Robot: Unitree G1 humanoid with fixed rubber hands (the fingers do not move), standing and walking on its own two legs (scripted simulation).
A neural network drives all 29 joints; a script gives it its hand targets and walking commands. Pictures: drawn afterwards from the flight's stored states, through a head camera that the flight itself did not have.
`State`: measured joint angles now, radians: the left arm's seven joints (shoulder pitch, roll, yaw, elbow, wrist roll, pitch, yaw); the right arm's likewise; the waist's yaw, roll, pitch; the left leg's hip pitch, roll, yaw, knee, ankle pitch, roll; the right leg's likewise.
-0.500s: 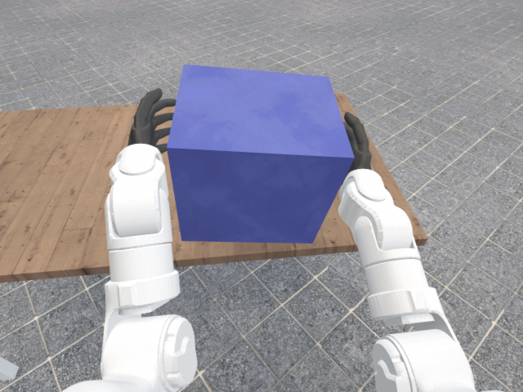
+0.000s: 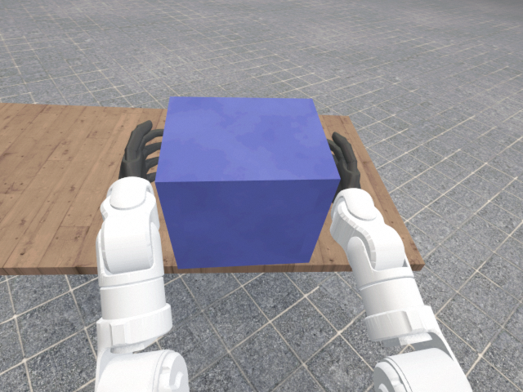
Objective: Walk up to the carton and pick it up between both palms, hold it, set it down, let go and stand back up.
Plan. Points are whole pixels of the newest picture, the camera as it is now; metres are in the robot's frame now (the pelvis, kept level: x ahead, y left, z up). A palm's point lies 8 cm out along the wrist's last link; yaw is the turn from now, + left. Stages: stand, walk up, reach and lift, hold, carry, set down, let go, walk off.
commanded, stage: hold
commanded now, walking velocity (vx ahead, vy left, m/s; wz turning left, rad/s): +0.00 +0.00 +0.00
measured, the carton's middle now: (244, 185) +0.35 +0.03 +0.17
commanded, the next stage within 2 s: none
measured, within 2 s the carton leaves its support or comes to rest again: neither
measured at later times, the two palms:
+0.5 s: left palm (162, 167) +0.35 +0.14 +0.20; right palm (362, 193) +0.33 -0.14 +0.17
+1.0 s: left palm (156, 162) +0.35 +0.15 +0.21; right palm (360, 192) +0.33 -0.14 +0.17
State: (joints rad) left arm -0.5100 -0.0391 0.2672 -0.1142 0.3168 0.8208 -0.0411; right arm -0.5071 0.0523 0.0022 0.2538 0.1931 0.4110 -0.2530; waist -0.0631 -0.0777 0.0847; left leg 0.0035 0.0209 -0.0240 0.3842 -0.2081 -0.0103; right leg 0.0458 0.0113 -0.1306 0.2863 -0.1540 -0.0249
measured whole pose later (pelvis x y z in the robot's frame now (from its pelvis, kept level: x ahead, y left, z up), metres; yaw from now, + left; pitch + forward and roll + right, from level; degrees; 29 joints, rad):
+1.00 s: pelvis -0.01 +0.01 +0.00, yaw -2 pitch -10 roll -1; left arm -0.58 -0.07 0.28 -0.10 0.34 0.82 -0.04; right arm -0.54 0.01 0.00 0.23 0.23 0.42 -0.26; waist -0.09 -0.01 0.12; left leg 0.00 0.01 0.01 0.37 -0.19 0.01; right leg 0.03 0.00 -0.09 0.28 -0.12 -0.01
